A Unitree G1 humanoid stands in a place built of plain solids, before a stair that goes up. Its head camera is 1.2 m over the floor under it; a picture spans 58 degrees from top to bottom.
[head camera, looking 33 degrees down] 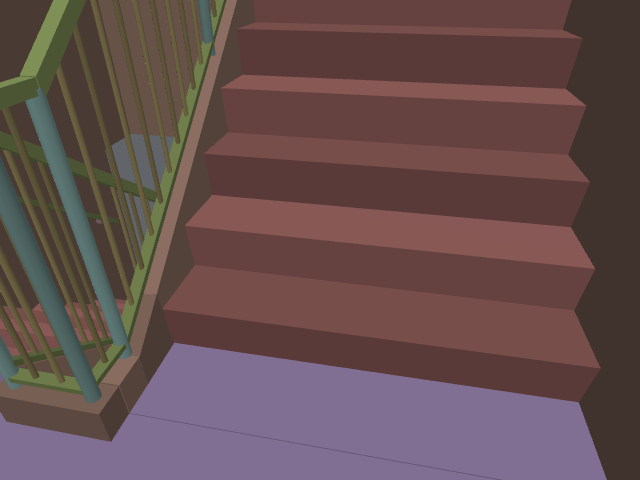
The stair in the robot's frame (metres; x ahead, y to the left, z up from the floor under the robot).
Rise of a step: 0.19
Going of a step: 0.25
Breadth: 1.40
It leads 11 degrees to the right of straight ahead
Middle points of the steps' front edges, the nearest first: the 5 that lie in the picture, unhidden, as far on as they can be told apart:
1.00 -0.14 0.18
1.24 -0.19 0.37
1.47 -0.23 0.56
1.71 -0.28 0.75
1.95 -0.32 0.94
